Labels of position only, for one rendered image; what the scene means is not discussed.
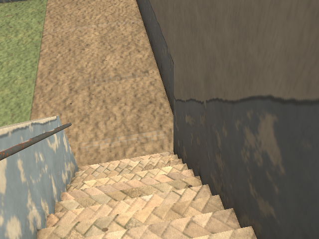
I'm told stairs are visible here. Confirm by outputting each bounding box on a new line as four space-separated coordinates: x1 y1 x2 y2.
37 151 257 239

